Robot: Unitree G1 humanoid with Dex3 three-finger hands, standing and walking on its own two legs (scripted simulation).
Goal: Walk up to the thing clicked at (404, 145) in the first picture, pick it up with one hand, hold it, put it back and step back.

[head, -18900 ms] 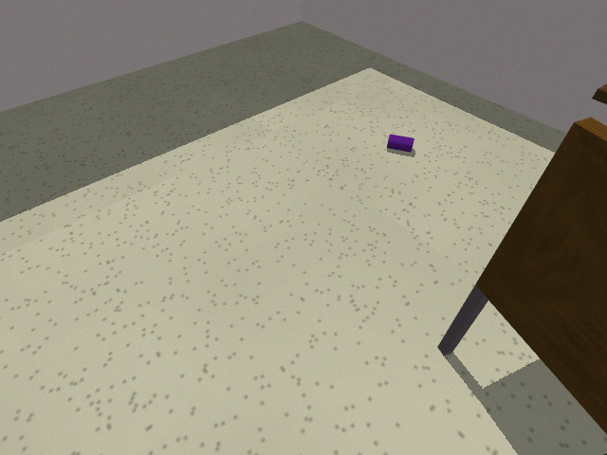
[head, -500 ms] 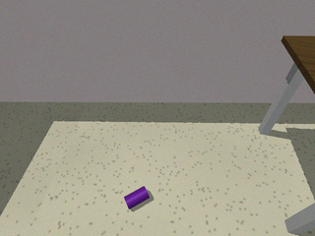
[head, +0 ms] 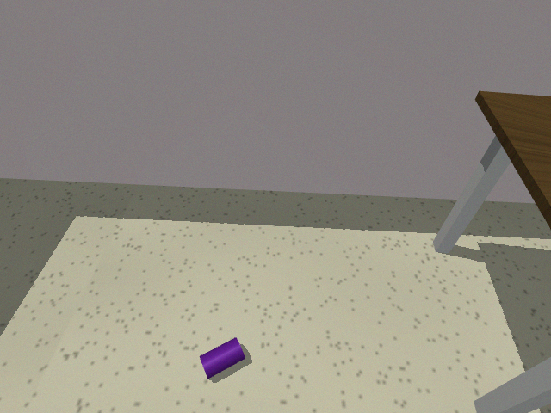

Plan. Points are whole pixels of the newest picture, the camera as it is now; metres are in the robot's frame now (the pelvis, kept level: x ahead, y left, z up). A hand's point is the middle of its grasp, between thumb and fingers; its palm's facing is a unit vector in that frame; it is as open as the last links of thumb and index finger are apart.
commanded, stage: walk up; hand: left
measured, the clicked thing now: (222, 357) +0.46 +0.19 -0.74
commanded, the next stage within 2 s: stand in 0.48 s
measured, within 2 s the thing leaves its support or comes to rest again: neither
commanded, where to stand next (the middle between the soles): +0.06 -0.01 m, yaw +0 degrees
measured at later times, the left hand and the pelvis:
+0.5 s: hand out of the picture +0.08 +0.25 -0.16, palm faces +0.02 -0.95 -0.32, open 7.4 cm; pelvis +0.01 +0.00 +0.00, yaw +1 degrees
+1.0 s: hand out of the picture +0.09 +0.25 -0.15, palm faces -0.01 -0.94 -0.35, open 7.4 cm; pelvis +0.01 +0.00 +0.00, yaw +0 degrees
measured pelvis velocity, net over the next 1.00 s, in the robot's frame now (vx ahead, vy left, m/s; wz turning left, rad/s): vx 0.01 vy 0.00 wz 0.01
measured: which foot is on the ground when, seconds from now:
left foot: down 0.00-1.00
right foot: down 0.00-1.00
